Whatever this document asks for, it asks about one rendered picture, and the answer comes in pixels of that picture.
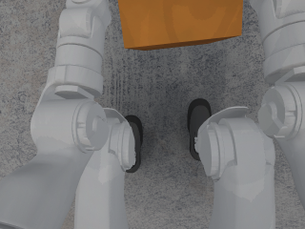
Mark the left robot forearm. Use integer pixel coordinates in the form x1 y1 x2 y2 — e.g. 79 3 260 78
30 0 112 132

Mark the robot right upper arm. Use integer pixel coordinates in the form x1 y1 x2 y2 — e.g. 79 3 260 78
257 81 305 210

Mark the right robot forearm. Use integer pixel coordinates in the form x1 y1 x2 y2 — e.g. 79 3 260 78
250 0 305 86

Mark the right robot thigh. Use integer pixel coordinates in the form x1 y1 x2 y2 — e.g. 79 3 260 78
201 117 275 229

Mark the carton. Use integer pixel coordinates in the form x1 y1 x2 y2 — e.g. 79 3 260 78
117 0 243 51

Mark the robot left upper arm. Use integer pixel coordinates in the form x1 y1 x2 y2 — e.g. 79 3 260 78
0 98 110 229

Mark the robot left foot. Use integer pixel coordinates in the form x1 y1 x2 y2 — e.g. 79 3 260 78
125 114 143 174

